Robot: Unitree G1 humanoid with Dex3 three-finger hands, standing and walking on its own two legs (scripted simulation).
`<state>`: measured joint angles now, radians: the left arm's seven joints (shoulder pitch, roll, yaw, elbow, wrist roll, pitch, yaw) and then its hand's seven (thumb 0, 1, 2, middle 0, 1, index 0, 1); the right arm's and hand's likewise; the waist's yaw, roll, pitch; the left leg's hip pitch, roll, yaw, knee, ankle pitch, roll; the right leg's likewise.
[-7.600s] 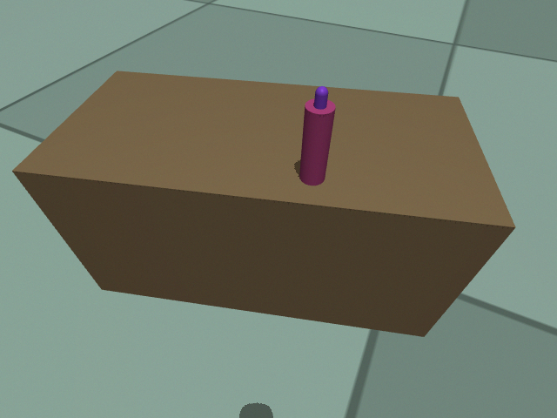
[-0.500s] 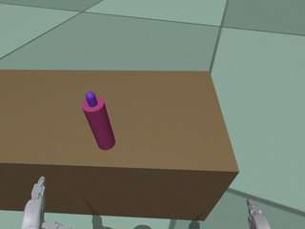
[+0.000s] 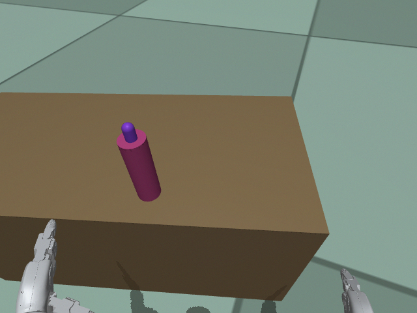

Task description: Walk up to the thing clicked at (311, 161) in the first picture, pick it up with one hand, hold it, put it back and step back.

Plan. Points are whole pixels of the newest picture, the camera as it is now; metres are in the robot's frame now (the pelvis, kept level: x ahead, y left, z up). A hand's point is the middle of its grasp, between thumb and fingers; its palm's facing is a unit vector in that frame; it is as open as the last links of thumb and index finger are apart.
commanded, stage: rise first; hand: left
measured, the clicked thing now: (139, 162) +0.47 +0.21 +0.00
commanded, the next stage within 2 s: go down in 0.26 s
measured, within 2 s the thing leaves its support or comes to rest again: neither
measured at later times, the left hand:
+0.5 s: hand (71, 274) +0.18 +0.25 +0.04, palm faces +0.29 -0.91 -0.31, open 17.6 cm
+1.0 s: hand (57, 208) +0.30 +0.32 +0.06, palm faces +0.17 -0.99 -0.04, open 17.5 cm
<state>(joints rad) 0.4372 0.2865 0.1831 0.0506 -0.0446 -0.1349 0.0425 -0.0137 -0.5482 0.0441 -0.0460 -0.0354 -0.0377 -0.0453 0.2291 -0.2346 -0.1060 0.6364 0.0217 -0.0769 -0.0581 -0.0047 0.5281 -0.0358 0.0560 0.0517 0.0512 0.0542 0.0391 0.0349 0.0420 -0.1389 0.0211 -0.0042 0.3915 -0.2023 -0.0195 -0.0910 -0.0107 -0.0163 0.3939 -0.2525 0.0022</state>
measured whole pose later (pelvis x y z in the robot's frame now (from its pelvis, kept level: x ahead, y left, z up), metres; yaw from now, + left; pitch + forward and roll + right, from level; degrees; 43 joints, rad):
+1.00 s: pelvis +0.00 +0.02 -0.01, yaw -1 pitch +3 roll -1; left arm -0.12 0.46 0.48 0.62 -0.30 -0.29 -0.42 -0.02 -0.57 0.08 -0.05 -0.06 -0.05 -0.06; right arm 0.22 -0.23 -0.04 0.66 0.04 -0.12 -0.07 0.00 0.50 -0.06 0.05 0.05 0.05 0.05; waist -0.02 -0.01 -0.03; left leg -0.35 0.02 0.01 0.57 -0.28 0.00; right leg -0.29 -0.01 0.00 0.53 -0.30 0.02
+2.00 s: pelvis +0.00 +0.01 -0.03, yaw +0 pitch +12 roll -2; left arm -0.46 0.72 0.63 1.01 -0.26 -0.28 -0.58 -0.02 -0.58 0.09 -0.05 -0.04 -0.05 -0.05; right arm 0.22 -0.24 0.03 0.61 0.01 -0.17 -0.09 0.00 0.52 -0.05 0.06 0.05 0.05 0.05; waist -0.07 -0.03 -0.12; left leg -0.63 0.04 -0.02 0.76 -0.35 0.00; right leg -0.54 0.01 -0.03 0.69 -0.37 0.02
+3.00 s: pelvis -0.01 +0.03 -0.06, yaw -1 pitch +17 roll -4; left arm -0.66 0.88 0.67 1.12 -0.19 -0.21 -0.58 -0.02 -0.55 0.05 -0.06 -0.03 -0.06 -0.04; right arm 0.29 -0.27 0.04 0.42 0.01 -0.17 -0.08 0.00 0.53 -0.05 0.06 0.05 0.05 0.05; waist -0.12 -0.01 -0.15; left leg -0.83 0.05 -0.04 0.96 -0.43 0.01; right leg -0.73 0.02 -0.04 0.85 -0.42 0.03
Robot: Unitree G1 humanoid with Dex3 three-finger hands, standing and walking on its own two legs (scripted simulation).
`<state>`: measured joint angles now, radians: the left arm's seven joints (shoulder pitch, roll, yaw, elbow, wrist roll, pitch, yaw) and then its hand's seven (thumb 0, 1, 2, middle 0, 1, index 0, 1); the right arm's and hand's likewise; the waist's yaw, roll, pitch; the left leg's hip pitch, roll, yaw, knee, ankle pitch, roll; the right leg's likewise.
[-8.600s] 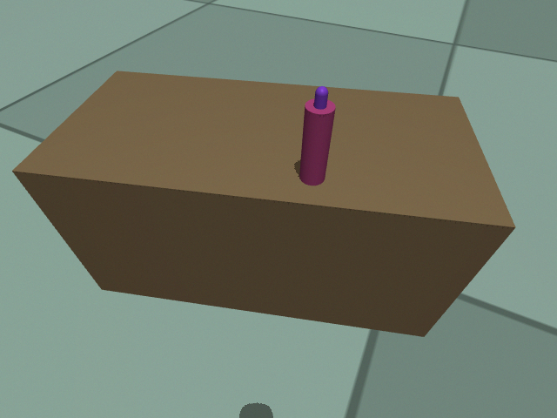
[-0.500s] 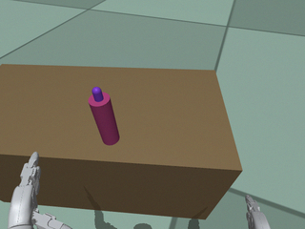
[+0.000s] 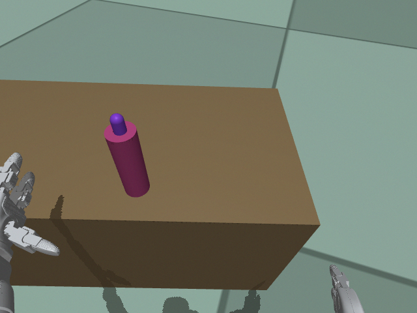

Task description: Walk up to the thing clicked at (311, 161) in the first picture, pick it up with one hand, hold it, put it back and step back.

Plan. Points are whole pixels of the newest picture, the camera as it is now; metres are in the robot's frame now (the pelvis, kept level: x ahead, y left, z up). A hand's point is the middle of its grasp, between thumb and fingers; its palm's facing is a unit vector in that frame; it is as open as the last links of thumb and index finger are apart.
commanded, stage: go down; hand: left
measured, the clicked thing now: (128, 156) +0.47 +0.20 +0.01
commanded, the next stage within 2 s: none
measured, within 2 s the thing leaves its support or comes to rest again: neither
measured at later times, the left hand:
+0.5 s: hand (24, 194) +0.32 +0.34 +0.08, palm faces +0.20 -0.98 -0.01, open 17.6 cm
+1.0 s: hand (22, 175) +0.36 +0.36 +0.08, palm faces +0.19 -0.98 +0.00, open 17.6 cm
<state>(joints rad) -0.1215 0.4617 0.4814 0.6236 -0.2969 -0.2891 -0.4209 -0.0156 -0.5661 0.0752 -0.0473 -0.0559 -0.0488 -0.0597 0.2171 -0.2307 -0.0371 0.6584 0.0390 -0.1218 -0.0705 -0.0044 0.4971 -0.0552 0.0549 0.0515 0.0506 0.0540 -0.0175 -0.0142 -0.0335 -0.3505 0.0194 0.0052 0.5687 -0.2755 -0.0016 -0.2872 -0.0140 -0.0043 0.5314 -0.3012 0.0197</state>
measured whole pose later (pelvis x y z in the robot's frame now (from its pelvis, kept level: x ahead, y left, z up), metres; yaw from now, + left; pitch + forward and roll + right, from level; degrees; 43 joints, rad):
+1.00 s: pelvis +0.00 +0.00 -0.02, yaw +0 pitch +12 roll -2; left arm -0.46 0.72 0.63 1.01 -0.26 -0.28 -0.58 -0.02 -0.58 0.09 -0.05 -0.04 -0.05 -0.05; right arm 0.22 -0.24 0.03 0.61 0.01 -0.17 -0.09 0.00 0.52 -0.05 0.06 0.05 0.05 0.05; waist -0.07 -0.03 -0.12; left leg -0.63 0.04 -0.02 0.76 -0.35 0.00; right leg -0.54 0.01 -0.03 0.69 -0.37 0.02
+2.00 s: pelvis +0.00 +0.01 -0.05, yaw -1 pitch +17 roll -4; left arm -0.66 0.88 0.67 1.12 -0.19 -0.21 -0.58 -0.02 -0.55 0.05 -0.06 -0.03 -0.06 -0.04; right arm 0.29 -0.27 0.04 0.42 0.01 -0.17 -0.08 0.00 0.53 -0.05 0.06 0.05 0.05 0.05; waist -0.12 -0.01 -0.15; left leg -0.83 0.05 -0.04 0.96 -0.43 0.01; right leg -0.73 0.02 -0.04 0.85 -0.42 0.03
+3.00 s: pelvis -0.03 +0.01 -0.07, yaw -1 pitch +20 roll -4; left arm -0.70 0.59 0.50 1.07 -0.16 -0.34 -0.35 -0.02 -0.59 0.05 -0.06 -0.05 -0.06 -0.05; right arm 0.36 -0.28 0.01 0.15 -0.03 -0.14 -0.02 -0.01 0.56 -0.04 0.06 0.05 0.06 0.06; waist -0.19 -0.05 -0.11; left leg -1.00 0.05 -0.04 1.10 -0.45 0.00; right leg -0.91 0.02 -0.03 1.01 -0.46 0.02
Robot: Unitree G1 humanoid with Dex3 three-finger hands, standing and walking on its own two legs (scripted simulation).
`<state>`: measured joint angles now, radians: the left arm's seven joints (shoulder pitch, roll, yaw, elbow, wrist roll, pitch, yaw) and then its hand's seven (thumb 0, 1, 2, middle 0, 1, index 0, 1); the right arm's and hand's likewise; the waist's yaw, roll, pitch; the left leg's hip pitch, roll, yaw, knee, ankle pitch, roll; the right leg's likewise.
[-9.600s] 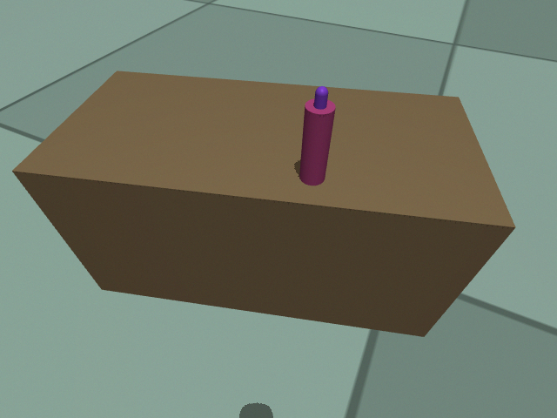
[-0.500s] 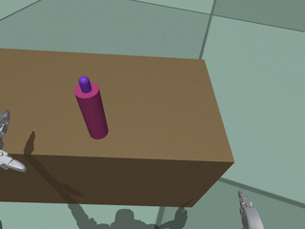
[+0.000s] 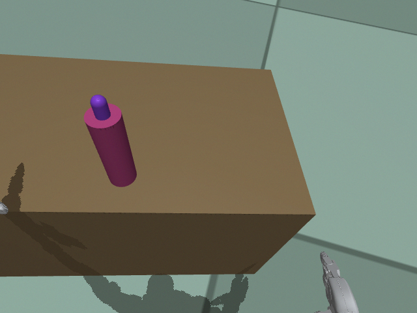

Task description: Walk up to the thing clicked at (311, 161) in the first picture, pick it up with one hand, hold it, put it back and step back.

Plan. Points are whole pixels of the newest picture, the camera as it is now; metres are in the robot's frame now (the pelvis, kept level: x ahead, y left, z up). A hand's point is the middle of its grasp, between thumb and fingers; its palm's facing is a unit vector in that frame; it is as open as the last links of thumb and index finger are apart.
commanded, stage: go down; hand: left
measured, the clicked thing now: (112, 143) +0.47 +0.19 +0.03
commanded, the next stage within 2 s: approach in 1.36 s
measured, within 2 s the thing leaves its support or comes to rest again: neither
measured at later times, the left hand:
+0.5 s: hand out of the picture +0.38 +0.38 +0.10, palm faces +0.19 -0.98 +0.01, open 17.6 cm
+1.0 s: hand out of the picture +0.40 +0.39 +0.10, palm faces +0.20 -0.98 +0.01, open 17.5 cm
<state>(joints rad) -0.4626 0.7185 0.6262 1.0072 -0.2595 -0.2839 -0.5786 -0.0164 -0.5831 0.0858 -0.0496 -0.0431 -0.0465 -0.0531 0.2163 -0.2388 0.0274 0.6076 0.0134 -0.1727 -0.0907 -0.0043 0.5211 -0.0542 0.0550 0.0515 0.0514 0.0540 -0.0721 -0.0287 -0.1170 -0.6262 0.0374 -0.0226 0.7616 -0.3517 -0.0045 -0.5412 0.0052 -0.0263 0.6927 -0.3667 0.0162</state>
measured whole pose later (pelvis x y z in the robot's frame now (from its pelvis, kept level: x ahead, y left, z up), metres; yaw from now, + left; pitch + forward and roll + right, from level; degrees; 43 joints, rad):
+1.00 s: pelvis -0.01 +0.01 -0.03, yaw -1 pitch +17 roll -4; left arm -0.66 0.88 0.67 1.12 -0.19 -0.21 -0.58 -0.02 -0.55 0.05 -0.06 -0.03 -0.06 -0.04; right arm 0.29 -0.27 0.04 0.42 0.01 -0.17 -0.08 0.00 0.53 -0.05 0.06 0.05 0.05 0.05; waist -0.12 -0.01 -0.15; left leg -0.83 0.05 -0.04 0.96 -0.43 0.01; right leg -0.73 0.02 -0.04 0.85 -0.42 0.03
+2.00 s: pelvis -0.03 +0.01 -0.05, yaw -2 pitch +20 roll -4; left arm -0.70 0.59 0.50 1.07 -0.16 -0.34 -0.35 -0.02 -0.59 0.05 -0.06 -0.05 -0.06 -0.05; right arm 0.36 -0.28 0.01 0.15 -0.03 -0.14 -0.02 -0.01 0.56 -0.04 0.06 0.05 0.06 0.06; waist -0.19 -0.05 -0.11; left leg -1.00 0.05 -0.04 1.10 -0.45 0.00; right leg -0.91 0.02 -0.03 1.01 -0.46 0.02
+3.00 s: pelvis -0.03 +0.00 -0.07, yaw -2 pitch +23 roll -4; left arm -0.77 0.47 0.40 1.12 -0.08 -0.45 -0.09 -0.02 -0.51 0.19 -0.51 -0.34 -0.51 -0.34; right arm 0.41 -0.26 -0.01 -0.03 -0.06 0.01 0.05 0.00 0.51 -0.05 0.06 0.05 0.05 0.05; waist -0.20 -0.01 -0.15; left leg -1.08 0.06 -0.03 1.17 -0.48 0.00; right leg -1.00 0.02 -0.02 1.11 -0.50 0.02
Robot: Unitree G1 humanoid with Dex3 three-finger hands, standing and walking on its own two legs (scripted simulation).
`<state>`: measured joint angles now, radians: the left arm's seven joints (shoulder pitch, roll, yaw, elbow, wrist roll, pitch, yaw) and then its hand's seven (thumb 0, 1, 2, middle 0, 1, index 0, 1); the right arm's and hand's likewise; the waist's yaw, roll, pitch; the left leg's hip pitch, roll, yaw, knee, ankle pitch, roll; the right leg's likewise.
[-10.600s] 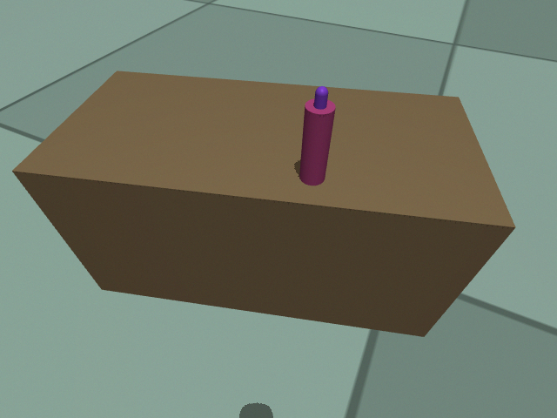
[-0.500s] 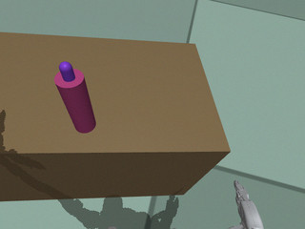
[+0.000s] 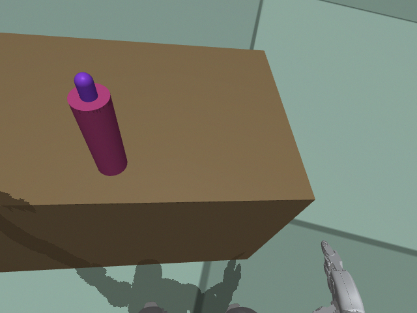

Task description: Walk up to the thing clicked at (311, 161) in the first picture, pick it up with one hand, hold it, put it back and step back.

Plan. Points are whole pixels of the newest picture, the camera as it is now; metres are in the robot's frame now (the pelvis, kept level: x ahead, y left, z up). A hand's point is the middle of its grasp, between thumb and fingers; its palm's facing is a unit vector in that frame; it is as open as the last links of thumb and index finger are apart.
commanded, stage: go down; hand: left
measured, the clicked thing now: (100, 128) +0.47 +0.19 +0.06
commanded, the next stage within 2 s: approach in 0.36 s
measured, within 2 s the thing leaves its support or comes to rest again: neither
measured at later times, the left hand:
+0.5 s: hand out of the picture +0.38 +0.39 +0.11, palm faces +0.22 -0.97 +0.03, open 17.5 cm
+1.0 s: hand (70, 152) +0.45 +0.26 +0.01, palm faces +0.09 -0.99 +0.09, open 17.7 cm
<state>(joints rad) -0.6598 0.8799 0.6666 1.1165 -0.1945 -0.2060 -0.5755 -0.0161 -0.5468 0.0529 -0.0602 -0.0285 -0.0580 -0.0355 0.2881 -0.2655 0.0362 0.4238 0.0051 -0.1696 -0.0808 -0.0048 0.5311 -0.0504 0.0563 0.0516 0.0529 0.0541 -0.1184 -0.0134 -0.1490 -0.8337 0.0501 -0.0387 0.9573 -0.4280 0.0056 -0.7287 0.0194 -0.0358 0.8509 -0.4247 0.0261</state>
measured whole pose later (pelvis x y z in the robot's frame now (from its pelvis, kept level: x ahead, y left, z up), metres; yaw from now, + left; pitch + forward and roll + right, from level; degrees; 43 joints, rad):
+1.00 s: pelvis -0.02 +0.00 -0.03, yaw -1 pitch +20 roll -4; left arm -0.70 0.59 0.50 1.07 -0.16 -0.34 -0.35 -0.02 -0.59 0.05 -0.06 -0.05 -0.06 -0.05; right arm 0.36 -0.28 0.01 0.15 -0.03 -0.14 -0.02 -0.01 0.56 -0.04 0.06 0.05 0.06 0.06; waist -0.19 -0.05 -0.11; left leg -1.00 0.05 -0.04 1.10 -0.45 0.00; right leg -0.91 0.02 -0.03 1.01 -0.46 0.02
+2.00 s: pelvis -0.02 -0.01 -0.04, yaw -1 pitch +23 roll -4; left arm -0.77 0.47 0.40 1.12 -0.08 -0.45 -0.09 -0.02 -0.51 0.19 -0.51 -0.34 -0.51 -0.34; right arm 0.41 -0.26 -0.01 -0.03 -0.06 0.01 0.05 0.00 0.51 -0.05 0.06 0.05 0.05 0.05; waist -0.20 -0.01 -0.15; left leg -1.08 0.06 -0.03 1.17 -0.48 0.00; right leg -1.00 0.02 -0.02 1.11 -0.50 0.02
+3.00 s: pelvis +0.00 -0.01 -0.02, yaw -1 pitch +18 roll -3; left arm -0.60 0.39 0.32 0.88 -0.10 -0.31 -0.02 -0.01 -0.41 1.19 -0.72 -1.09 -0.74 -1.10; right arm 0.38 -0.25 -0.01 0.03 -0.03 0.06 0.01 0.00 0.51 -0.06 0.06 0.05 0.05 0.05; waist -0.15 -0.01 -0.12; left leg -0.91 0.05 -0.02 1.05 -0.47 0.00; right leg -0.83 0.02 -0.01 0.99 -0.48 0.02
